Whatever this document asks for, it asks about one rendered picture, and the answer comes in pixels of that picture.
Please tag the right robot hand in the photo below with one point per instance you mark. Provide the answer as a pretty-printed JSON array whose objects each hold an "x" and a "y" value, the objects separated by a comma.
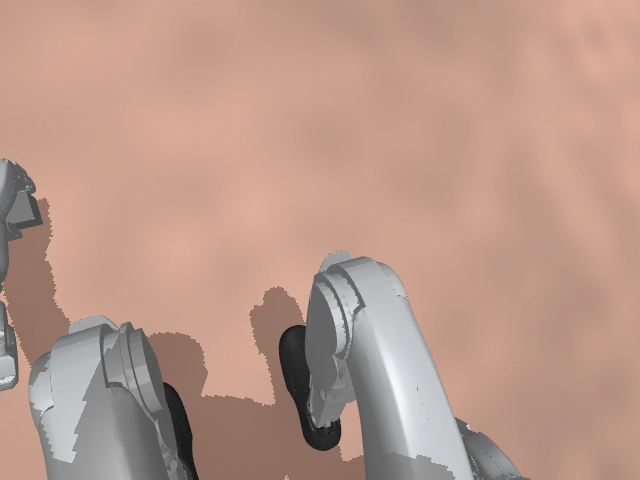
[{"x": 487, "y": 460}]

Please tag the right robot foot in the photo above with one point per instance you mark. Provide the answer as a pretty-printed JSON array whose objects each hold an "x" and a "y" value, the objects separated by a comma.
[{"x": 297, "y": 376}]

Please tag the left robot hand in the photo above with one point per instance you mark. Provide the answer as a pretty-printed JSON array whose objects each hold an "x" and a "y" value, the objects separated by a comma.
[{"x": 13, "y": 180}]

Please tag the small box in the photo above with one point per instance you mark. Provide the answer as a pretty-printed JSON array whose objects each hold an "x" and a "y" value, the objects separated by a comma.
[{"x": 24, "y": 212}]

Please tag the left robot arm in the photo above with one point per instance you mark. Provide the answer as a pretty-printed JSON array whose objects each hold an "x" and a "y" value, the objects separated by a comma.
[{"x": 9, "y": 374}]

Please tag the left robot foot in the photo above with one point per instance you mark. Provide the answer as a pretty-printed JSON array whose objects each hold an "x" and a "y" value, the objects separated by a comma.
[{"x": 182, "y": 430}]

